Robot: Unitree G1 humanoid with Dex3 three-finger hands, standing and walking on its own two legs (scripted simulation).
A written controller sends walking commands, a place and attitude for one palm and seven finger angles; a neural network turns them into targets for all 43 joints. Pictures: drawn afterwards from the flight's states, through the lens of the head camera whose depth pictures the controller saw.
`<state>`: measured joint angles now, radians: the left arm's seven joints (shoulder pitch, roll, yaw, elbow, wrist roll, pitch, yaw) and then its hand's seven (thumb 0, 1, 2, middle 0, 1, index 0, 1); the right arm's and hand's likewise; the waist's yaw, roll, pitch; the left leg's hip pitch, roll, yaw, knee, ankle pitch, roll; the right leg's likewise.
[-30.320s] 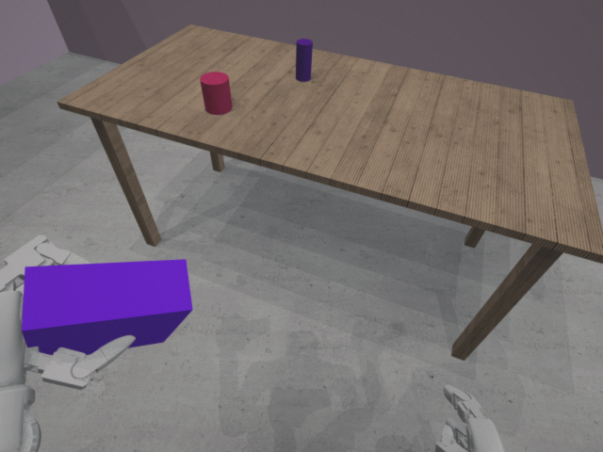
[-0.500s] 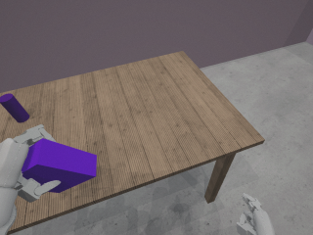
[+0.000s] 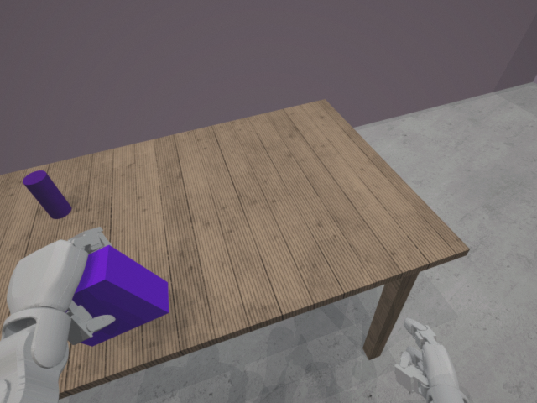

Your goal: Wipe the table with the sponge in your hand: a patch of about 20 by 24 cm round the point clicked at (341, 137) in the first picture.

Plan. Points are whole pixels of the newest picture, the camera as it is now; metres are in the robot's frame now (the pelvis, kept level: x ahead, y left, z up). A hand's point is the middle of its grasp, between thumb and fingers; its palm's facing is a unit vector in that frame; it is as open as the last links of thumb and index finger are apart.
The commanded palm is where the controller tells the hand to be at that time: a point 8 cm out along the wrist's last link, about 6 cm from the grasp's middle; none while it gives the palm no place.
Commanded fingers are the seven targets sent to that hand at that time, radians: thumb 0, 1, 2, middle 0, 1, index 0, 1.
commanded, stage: turn the palm down, sponge in hand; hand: left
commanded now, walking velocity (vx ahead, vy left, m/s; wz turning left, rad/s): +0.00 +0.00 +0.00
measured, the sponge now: (111, 305) +0.22 +0.27 +0.05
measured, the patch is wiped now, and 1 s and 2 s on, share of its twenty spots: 0.00 0.00 0.00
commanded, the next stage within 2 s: move the sponge above the wiping area in 0.88 s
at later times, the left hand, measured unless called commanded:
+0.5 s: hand (87, 278) +0.23 +0.30 +0.10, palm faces +0.05 -0.09 -0.99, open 9.6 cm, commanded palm +0.20 +0.29 +0.16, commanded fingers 0.00 0.10 1.30 -1.20 -1.60 -1.20 -1.60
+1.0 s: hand (93, 279) +0.23 +0.29 +0.10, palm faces +0.04 -0.09 -1.00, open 9.6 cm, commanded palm +0.20 +0.29 +0.16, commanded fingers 0.00 0.10 1.30 -1.20 -1.60 -1.20 -1.60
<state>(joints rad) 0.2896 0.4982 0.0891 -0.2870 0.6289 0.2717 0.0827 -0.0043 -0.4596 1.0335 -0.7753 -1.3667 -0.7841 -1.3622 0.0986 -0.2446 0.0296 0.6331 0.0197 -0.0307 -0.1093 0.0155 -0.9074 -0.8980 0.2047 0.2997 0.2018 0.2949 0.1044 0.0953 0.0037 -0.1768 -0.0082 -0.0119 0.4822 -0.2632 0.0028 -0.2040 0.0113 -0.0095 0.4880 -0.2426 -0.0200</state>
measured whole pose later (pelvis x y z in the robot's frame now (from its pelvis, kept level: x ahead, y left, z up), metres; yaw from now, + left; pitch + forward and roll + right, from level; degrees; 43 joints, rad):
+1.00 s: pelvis +0.01 +0.00 +0.01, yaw +0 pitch -4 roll +0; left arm 0.14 0.46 -0.06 -0.16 0.90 0.40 0.02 0.00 -0.46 1.03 -0.77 -1.37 -0.78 -1.36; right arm 0.01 -0.26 0.02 0.69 0.02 0.03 -0.05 0.02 -0.91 -0.90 0.20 0.30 0.20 0.29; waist 0.14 0.11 0.01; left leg -0.09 -0.02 -0.01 0.37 -0.22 0.01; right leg -0.12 0.00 -0.01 0.39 -0.21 -0.02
